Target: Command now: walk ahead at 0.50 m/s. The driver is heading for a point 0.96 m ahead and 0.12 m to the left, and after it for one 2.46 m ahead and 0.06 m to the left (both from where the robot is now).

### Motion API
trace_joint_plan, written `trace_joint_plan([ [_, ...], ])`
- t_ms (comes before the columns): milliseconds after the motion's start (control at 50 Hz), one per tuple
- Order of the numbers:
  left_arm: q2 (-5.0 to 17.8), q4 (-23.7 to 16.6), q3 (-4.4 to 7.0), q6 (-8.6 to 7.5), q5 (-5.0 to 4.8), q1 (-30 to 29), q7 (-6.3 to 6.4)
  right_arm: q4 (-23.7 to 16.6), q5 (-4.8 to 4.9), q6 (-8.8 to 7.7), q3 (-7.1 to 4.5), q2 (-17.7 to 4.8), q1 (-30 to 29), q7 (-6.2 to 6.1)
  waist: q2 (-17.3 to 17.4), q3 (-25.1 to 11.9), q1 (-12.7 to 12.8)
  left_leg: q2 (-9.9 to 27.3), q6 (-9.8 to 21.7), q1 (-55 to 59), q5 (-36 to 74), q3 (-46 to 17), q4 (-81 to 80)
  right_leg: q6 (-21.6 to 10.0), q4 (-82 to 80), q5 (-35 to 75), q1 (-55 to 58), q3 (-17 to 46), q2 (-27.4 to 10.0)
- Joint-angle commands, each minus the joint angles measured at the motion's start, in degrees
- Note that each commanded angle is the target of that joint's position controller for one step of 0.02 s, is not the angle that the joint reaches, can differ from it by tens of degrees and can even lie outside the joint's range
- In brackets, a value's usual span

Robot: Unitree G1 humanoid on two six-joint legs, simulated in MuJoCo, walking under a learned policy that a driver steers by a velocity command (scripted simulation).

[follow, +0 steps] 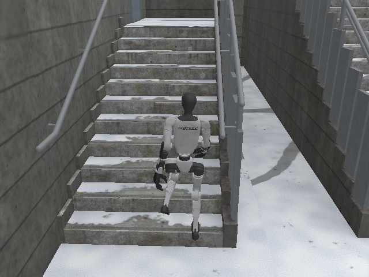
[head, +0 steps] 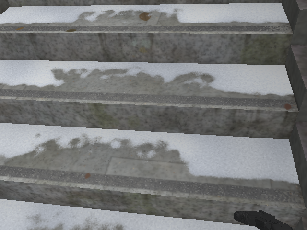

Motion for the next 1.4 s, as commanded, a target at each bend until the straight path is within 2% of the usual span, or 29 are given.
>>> trace_joint_plan([
  [20,6.0,-7.4,0.71,-2.99,0.46,-8.3,2.88,-6.1,-0.19,2.59,-1.32,-4.3,-1.1,0.1,-7.9,9.2,-8.6,4.7,-4.2,-11.5,-4.4,1.9,-11.1,-2.5,-22.9,40.3,7.0,18.2,-15.4],
  [80,11.9,-9.1,2.02,-2.4,2.2,-14.1,4.71,-7.6,1.17,4.89,-2.74,-5.8,1.0,-0.42,-14.4,5.4,-11.0,10.9,-6.0,-1.1,-2.1,8.0,-15.9,-2.3,-29.0,44.5,7.2,14.7,-19.3],
  [120,4.7,-8.4,-0.02,-2.63,1.56,-10.5,4.58,-5.8,-1.1,4.19,-4.13,-5.6,-2.0,-1.05,-10.5,4.6,-8.0,7.1,-4.3,17.2,5.1,19.3,-26.8,-4.5,-30.9,51.9,-0.5,5.8,-14.7],
  [160,5.7,-7.5,0.03,-3.03,1.23,-7.1,4.49,-2.8,-2.49,3.41,-5.69,-5.5,5.3,-1.48,-12.4,4.0,-9.2,2.6,-0.8,29.3,-0.2,23.8,-40.6,-4.4,-22.7,73.0,2.7,-1.2,-9.9],
  [220,13.5,-11.4,2.39,-3.65,-0.39,-22.1,2.62,2.1,-1.7,2.06,-8.11,-4.0,26.6,-1.02,-19.3,2.4,-21.4,5.5,5.3,45.8,6.7,15.8,-81.3,-4.5,0.0,75.6,5.5,2.4,-12.8],
  [240,9.6,-15.3,1.5,-4.45,-0.83,-31.4,2.94,8.3,-3.07,1.74,-9.1,-5.2,35.5,-0.99,-9.8,6.6,-24.4,9.8,7.7,50.6,18.5,10.8,-95.8,-2.1,25.1,53.2,-3.3,1.0,-5.9],
  [260,-3.2,-18.9,-2.27,-5.88,-1.06,-34.2,1.72,11.8,-5.05,1.11,-6.52,-2.5,35.5,-0.75,4.7,8.9,-18.1,13.0,5.8,53.2,35.8,4.0,-80.3,-2.3,52.5,17.3,-25.1,8.2,1.1],
  [280,-9.2,-15.4,-3.33,-7.12,-4.1,-19.7,-0.17,9.7,-4.91,0.45,-4.89,-1.5,31.2,-0.29,6.1,5.0,-7.9,17.6,7.3,50.2,56.8,-3.7,-71.1,-3.5,67.6,20.7,-32.3,17.9,4.6],
  [320,-3.6,-16.4,-3.07,-6.15,-3.29,-11.8,-1.44,9.6,-1.15,0.81,-7.04,-8.6,28.1,-0.2,7.6,2.5,-4.2,27.0,16.9,47.0,-9.9,-21.1,-90.2,0.1,71.2,22.3,-44.8,12.4,-0.2],
  [340,-1.9,-18.6,-3.61,-4.8,-3.19,-19.8,-1.15,9.8,-0.78,0.79,-5.76,-4.3,22.2,-0.45,4.3,10.1,-4.4,24.3,14.3,38.3,-27.0,-17.9,-92.8,1.5,71.5,23.8,-49.0,12.0,-3.0],
  [500,-4.0,-26.2,-7.32,-4.58,-1.84,-38.9,-1.16,17.3,-2.86,-1.17,-1.48,-1.2,32.2,-1.57,-5.0,15.0,-6.7,18.2,6.8,30.5,-10.5,1.6,-90.5,0.0,78.5,36.6,-68.1,10.1,-2.9],
  [560,-2.9,-32.8,-9.29,-5.38,-0.08,-58.5,-1.25,17.4,-0.11,-1.09,-1.49,-3.4,37.7,-4.54,-0.2,8.7,-12.0,15.8,9.3,15.3,12.2,6.0,-109.6,1.1,42.2,38.8,-33.2,-11.2,-5.5],
  [640,6.5,-25.2,-4.36,-4.55,-2.17,-32.9,-1.16,20.6,-1.17,-2.59,-3.31,-14.1,38.2,-4.13,16.5,-7.7,1.9,20.4,11.1,56.5,101.8,11.0,-82.6,-4.6,19.2,14.5,-15.1,-10.8,4.3],
  [680,13.7,-17.4,-1.34,-3.44,1.14,-15.0,-1.99,17.0,-1.37,-3.78,-3.81,-12.0,30.8,-3.4,6.6,-13.1,7.1,18.7,11.2,47.2,82.6,8.6,-59.5,-10.6,3.4,16.6,4.1,15.0,-4.0],
  [700,16.3,-12.0,0.34,-1.49,1.9,-7.5,-0.54,15.1,-0.87,-5.12,-2.58,-1.8,30.0,-0.95,-18.5,-15.5,4.5,4.0,8.5,18.5,24.6,5.9,-33.7,-21.2,-21.7,-10.8,18.9,51.8,-17.3],
  [720,12.7,-9.0,-0.13,-1.35,2.74,-6.6,1.57,12.7,-0.87,-6.73,-3.91,-2.6,24.7,0.55,-17.3,-8.8,3.9,-1.7,8.0,6.2,5.2,-7.6,-2.4,-20.1,-34.6,-12.4,13.4,69.4,-21.7],
  [760,3.6,-3.7,-2.44,-2.35,1.47,-14.7,-0.06,3.6,0.36,-6.52,-2.01,3.1,13.8,1.07,-10.0,8.2,-4.4,-0.4,10.1,-9.2,6.8,-5.2,16.8,-12.0,-26.7,4.6,-2.0,45.1,-19.5],
  [800,-5.9,-0.2,-4.51,-3.38,2.56,-18.3,-1.85,3.1,-0.69,-4.66,0.59,6.8,16.8,0.66,-2.7,8.4,-10.9,0.8,12.2,-13.9,9.2,-5.1,23.0,-5.3,-19.8,20.9,-7.3,23.4,-13.1],
  [880,-1.6,0.3,-3.93,-3.63,2.13,-22.6,-3.04,3.1,-0.64,-2.54,2.93,5.7,20.5,0.12,-3.5,8.2,-16.1,3.9,7.7,-17.4,16.3,0.5,10.5,-3.4,-21.3,24.7,-17.6,6.5,-9.7],
  [980,4.1,5.1,-3.36,-3.26,1.7,-8.6,-1.59,-3.5,0.31,-2.42,4.76,7.5,3.2,-3.06,-10.6,12.6,-7.5,7.5,1.6,-40.9,4.4,5.1,25.1,-6.9,-27.2,20.5,-4.4,14.9,-15.5],
  [1100,6.4,6.2,-1.34,-1.93,-1.34,2.0,3.67,-11.1,0.46,-3.01,5.02,4.8,-15.9,-0.89,-10.1,8.4,-0.2,16.2,-0.2,-23.7,3.2,19.6,-12.6,-7.5,-43.6,30.8,5.5,12.2,-18.5],
  [1140,6.4,5.7,-1.52,-1.14,-2.13,1.4,4.37,-10.6,-1.07,-2.82,5.19,6.8,-12.6,0.11,-9.9,5.6,-3.0,12.8,2.1,-18.0,-0.4,21.5,-19.8,-5.5,-39.8,54.3,15.8,6.3,-17.6],
  [1180,8.2,4.6,-2.02,-1.39,0.45,0.6,3.53,-12.1,0.1,-3.11,2.12,1.1,-7.8,0.96,-19.5,-3.9,-9.2,2.5,6.8,14.2,-4.9,27.1,-33.1,-4.8,-30.5,117.3,11.7,2.0,-16.1],
  [1220,13.0,2.7,-0.64,-2.53,0.1,-7.7,3.75,-6.9,-1.09,-1.62,-2.57,-8.7,11.2,0.55,-24.0,-10.7,-20.1,3.6,11.4,27.7,-11.1,14.4,-47.6,-3.4,-10.1,131.8,17.4,3.0,-17.7],
  [1240,11.5,-0.2,-0.69,-4.12,0.11,-10.7,2.74,-1.2,-3.34,-0.89,-4.12,-13.5,22.5,0.82,-9.5,-17.6,-22.2,14.7,15.9,46.7,-8.4,-7.5,-59.0,-2.3,7.7,106.6,-0.5,3.3,-11.9],
  [1260,1.2,-0.7,-2.66,-6.52,2.01,-8.2,-0.39,3.3,-3.31,-0.05,-5.07,-16.2,29.7,0.07,16.9,-24.9,-18.3,25.4,20.3,61.7,-19.5,-41.6,-84.9,-1.0,29.4,38.3,-19.5,9.6,1.7],
  [1280,0.1,-0.1,-1.67,-8.15,0.64,-8.8,-3.2,5.1,-3.83,0.16,-3.74,-10.5,28.6,-1.06,8.4,-21.9,-16.6,27.9,17.2,55.9,-27.8,-50.3,-89.6,-1.3,54.3,35.0,-26.0,22.0,2.8],
  [1320,-1.3,-10.4,-2.51,-7.36,-0.79,-25.7,-3.53,10.9,-3.2,0.13,-1.25,-0.9,21.9,0.18,-0.2,-0.7,-10.9,24.9,10.8,36.3,-16.8,-27.8,-85.5,-4.0,73.1,39.0,-38.8,15.4,1.0],
  [1400,-6.8,-13.0,-6.0,-5.81,-1.57,-20.5,-3.04,17.3,-3.98,-1.22,0.19,6.1,19.3,1.84,-5.3,6.0,-1.5,16.3,2.4,29.0,3.8,2.1,-80.0,-9.2,81.1,44.9,-51.2,17.6,0.5],
])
